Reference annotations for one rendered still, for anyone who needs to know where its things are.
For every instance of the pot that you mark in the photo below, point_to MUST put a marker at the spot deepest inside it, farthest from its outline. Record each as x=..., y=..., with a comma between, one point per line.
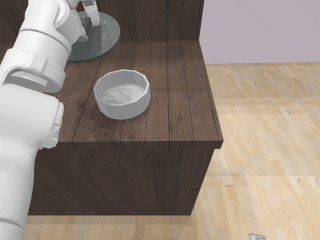
x=122, y=94

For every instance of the lid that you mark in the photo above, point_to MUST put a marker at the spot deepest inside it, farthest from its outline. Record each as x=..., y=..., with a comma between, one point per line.
x=102, y=40

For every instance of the robot left upper arm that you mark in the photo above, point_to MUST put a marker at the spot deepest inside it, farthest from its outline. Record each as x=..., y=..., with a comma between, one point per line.
x=29, y=121

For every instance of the knob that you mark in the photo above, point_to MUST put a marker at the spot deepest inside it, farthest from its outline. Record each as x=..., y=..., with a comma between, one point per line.
x=86, y=23

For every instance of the table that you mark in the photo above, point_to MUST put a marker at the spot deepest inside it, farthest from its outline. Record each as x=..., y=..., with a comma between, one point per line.
x=153, y=164

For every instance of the left robot hand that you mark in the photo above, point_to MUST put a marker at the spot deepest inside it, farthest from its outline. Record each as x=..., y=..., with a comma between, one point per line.
x=91, y=9

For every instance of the robot left forearm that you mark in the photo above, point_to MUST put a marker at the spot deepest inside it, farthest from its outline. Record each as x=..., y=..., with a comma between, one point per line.
x=44, y=43

